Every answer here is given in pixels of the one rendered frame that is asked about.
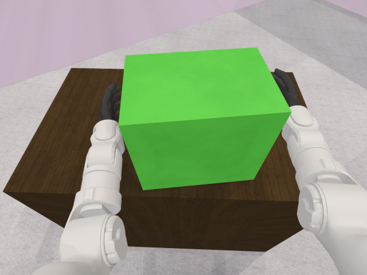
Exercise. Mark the pedestal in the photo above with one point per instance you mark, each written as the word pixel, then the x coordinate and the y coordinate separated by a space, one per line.
pixel 248 215

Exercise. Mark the robot right forearm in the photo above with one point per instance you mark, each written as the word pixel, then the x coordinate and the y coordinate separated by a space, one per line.
pixel 309 153

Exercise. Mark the carton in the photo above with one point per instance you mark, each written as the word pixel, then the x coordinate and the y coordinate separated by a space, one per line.
pixel 200 117

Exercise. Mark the right robot hand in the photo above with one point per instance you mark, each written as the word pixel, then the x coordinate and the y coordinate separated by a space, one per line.
pixel 286 87

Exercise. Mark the left robot hand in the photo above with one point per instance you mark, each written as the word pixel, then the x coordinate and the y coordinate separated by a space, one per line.
pixel 108 108

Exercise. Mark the robot left forearm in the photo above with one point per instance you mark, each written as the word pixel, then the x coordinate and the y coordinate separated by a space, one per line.
pixel 99 193

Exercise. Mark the robot right upper arm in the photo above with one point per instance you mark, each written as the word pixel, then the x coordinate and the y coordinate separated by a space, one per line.
pixel 337 215

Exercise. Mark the robot left upper arm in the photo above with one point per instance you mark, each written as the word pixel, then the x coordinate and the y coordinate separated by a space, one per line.
pixel 90 246

